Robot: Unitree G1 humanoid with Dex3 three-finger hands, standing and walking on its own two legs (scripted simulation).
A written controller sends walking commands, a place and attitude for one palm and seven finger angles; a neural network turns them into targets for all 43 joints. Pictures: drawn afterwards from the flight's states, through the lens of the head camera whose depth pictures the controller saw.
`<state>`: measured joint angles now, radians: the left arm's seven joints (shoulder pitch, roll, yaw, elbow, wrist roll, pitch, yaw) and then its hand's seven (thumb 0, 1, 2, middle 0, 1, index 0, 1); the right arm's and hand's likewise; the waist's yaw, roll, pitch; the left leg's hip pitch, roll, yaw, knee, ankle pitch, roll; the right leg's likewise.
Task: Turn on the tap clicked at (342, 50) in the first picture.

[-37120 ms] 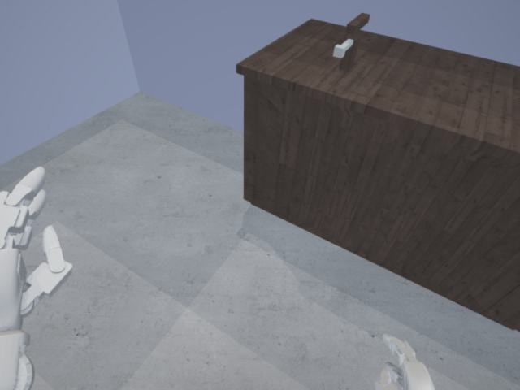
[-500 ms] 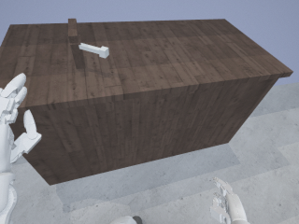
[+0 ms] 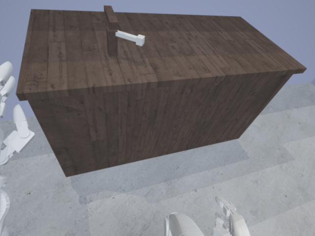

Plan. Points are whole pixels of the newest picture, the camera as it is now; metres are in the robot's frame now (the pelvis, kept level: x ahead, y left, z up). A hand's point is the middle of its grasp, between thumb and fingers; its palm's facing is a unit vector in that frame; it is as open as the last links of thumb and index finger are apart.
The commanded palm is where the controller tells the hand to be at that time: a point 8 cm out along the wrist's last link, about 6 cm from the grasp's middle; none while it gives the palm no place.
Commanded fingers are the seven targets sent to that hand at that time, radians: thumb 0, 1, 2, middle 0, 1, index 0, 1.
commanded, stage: come to a stop and stand still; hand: left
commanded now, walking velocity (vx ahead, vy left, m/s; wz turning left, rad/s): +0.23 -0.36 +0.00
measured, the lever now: (140, 40) +0.74 +0.12 +0.11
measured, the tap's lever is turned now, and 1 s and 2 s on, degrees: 55 55 55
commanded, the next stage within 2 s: look again from close up in 0.28 s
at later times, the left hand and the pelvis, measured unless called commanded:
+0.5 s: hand (40, 126) +0.24 +0.24 +0.20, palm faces +0.37 -0.84 -0.40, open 7.4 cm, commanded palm +0.19 +0.27 +0.18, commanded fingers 0.00 0.90 0.90 -0.20 -0.30 -0.20 -0.30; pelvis +0.01 +0.00 +0.01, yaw -3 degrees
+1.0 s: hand (94, 115) +0.29 +0.17 +0.18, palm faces +0.34 -0.82 -0.45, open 7.4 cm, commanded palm +0.24 +0.22 +0.18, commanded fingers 0.00 0.90 0.90 -0.20 -0.30 -0.20 -0.30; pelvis +0.06 -0.06 -0.01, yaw -3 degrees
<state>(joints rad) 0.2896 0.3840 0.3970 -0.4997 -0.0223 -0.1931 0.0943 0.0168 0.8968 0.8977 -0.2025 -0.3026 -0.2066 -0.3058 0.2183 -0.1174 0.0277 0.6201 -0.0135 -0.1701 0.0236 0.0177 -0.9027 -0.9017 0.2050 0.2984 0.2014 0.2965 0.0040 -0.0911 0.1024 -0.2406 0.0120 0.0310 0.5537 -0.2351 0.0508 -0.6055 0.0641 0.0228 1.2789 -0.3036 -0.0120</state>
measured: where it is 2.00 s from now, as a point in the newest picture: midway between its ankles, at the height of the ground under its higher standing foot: outside the picture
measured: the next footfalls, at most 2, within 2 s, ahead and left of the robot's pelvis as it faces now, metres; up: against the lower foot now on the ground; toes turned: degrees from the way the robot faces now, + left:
right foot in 0.54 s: +0.04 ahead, -0.09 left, +0.00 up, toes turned -5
left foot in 1.22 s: +0.23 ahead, +0.04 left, +0.00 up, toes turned +2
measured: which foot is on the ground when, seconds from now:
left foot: down 0.00-0.94, up 0.96-1.00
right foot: up 0.00-0.52, down 0.54-1.00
